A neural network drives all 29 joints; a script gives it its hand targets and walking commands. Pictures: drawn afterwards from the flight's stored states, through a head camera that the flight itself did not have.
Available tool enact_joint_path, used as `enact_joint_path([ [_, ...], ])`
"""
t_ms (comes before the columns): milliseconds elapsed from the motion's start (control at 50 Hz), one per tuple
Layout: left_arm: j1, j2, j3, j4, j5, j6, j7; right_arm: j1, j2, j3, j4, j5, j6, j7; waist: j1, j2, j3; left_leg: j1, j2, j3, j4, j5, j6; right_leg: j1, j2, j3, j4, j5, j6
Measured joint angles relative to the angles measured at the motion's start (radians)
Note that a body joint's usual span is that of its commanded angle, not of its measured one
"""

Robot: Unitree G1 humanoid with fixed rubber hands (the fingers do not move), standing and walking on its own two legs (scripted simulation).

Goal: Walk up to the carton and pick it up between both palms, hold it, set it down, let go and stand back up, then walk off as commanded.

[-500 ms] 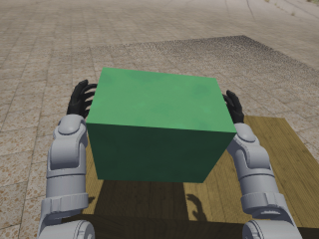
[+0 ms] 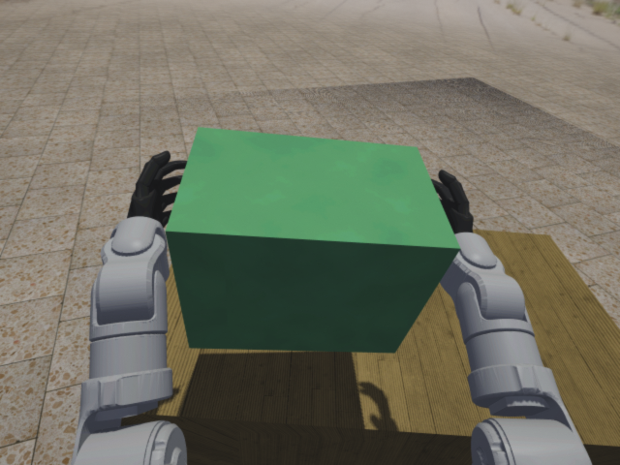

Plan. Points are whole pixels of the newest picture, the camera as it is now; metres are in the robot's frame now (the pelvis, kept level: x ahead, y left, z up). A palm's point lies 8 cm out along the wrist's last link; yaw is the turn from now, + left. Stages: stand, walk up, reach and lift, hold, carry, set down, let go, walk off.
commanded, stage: hold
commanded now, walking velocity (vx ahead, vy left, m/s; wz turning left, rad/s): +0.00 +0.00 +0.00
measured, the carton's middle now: (303, 247) +0.36 +0.00 +0.15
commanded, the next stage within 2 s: none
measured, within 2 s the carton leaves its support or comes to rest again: neither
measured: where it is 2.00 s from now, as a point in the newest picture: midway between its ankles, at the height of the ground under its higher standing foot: outside the picture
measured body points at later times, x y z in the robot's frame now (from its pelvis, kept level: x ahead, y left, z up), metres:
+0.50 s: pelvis +0.00 +0.00 +0.00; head -0.05 +0.02 +0.45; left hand +0.36 +0.19 +0.21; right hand +0.37 -0.18 +0.19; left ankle -0.02 +0.14 -0.75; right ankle +0.05 -0.13 -0.75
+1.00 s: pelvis +0.00 +0.00 +0.00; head -0.05 +0.02 +0.45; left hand +0.36 +0.19 +0.21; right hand +0.37 -0.18 +0.19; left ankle -0.02 +0.14 -0.75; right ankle +0.05 -0.13 -0.75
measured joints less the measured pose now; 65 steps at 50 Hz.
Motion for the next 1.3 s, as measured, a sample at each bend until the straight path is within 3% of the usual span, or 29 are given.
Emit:
enact_joint_path([
  [1300, -0.003, 0.005, 0.011, -0.016, 0.009, 0.021, -0.021, -0.003, 0.011, -0.002, -0.021, 0.001, 0.012, -0.012, -0.005, 0.000, 0.004, 0.009, -0.001, -0.006, -0.003, 0.003, -0.003, 0.010, -0.002, -0.005, 0.002, -0.003, -0.001],
])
